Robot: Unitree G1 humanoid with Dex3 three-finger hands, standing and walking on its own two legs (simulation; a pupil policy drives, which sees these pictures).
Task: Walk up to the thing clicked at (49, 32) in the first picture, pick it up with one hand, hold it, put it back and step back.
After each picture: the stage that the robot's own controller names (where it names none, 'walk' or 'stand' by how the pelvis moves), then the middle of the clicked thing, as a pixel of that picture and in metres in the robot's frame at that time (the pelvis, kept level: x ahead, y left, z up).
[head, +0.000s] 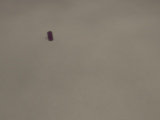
stand; (50, 36) +1.66 +0.44 -0.72
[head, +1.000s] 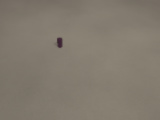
walk; (59, 42) +1.54 +0.21 -0.70
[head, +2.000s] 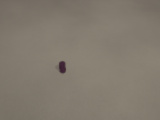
walk; (62, 67) +1.03 +0.17 -0.71
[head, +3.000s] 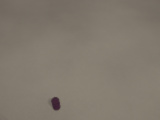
walk; (56, 103) +0.64 +0.21 -0.71
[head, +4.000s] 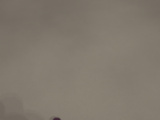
stand; out of the picture +0.44 +0.22 -0.70
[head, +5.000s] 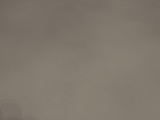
stand; out of the picture +0.40 +0.22 -0.72
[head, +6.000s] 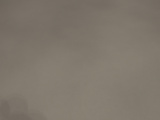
stand; out of the picture +0.37 +0.21 -0.71
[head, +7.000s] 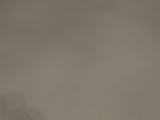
stand; out of the picture +0.35 +0.20 -0.72
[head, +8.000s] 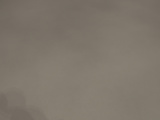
stand; out of the picture +0.36 +0.19 -0.72
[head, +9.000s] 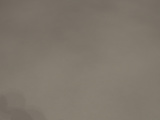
stand; out of the picture +0.34 +0.19 -0.72
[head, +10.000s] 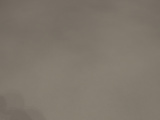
stand; out of the picture +0.35 +0.19 -0.73
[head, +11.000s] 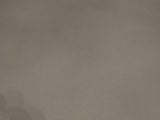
stand; out of the picture +0.34 +0.19 -0.73
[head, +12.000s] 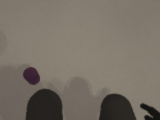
go down; (32, 76) +0.40 +0.24 -0.37
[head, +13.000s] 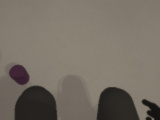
go down; (20, 75) +0.40 +0.27 -0.31
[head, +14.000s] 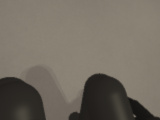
close in; out of the picture +0.37 +0.31 -0.22
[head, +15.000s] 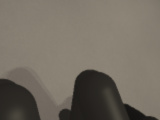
close; out of the picture +0.37 +0.31 -0.21
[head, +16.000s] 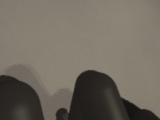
lift; out of the picture +0.35 +0.30 -0.22
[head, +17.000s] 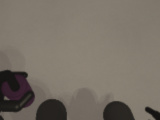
lift; (20, 92) +0.31 +0.22 -0.03
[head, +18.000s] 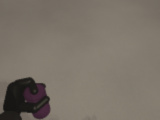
hold; (38, 101) +0.31 +0.17 -0.02
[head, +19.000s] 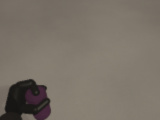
hold; (39, 103) +0.32 +0.17 -0.02
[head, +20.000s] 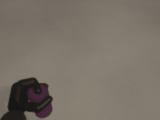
crouch; (40, 101) +0.32 +0.16 -0.02
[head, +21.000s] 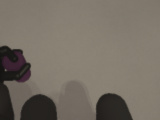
crouch; (18, 68) +0.41 +0.22 -0.11
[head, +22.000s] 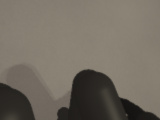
lower; out of the picture +0.38 +0.32 -0.22
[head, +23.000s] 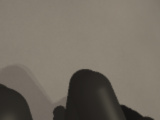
lower; out of the picture +0.39 +0.32 -0.22
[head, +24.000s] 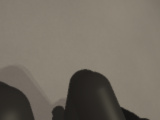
lower; out of the picture +0.39 +0.32 -0.22
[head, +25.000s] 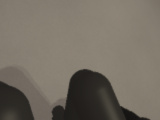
lower; out of the picture +0.38 +0.32 -0.22
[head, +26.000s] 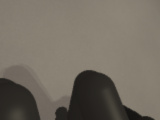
loosen; out of the picture +0.37 +0.30 -0.22
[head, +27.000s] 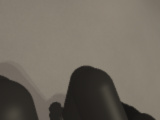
withdraw; out of the picture +0.37 +0.30 -0.22
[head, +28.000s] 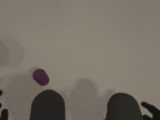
walk; (41, 77) +0.42 +0.24 -0.38
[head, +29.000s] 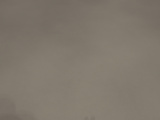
stand; out of the picture +0.34 +0.18 -0.66
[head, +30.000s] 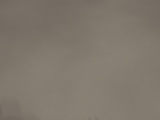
stand; out of the picture +0.35 +0.20 -0.67
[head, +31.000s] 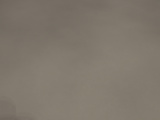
stand; out of the picture +0.36 +0.19 -0.71
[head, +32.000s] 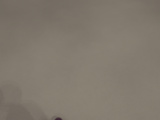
walk; out of the picture +0.41 +0.20 -0.70
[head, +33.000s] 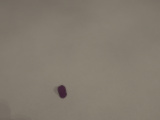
walk; (62, 91) +0.62 +0.20 -0.69
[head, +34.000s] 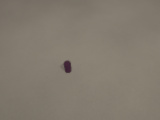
walk; (67, 67) +0.92 +0.19 -0.70
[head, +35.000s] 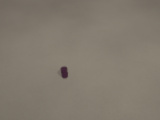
stand; (64, 72) +0.99 +0.20 -0.71
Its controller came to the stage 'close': yes
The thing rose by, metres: 0.70
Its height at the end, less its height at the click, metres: +0.00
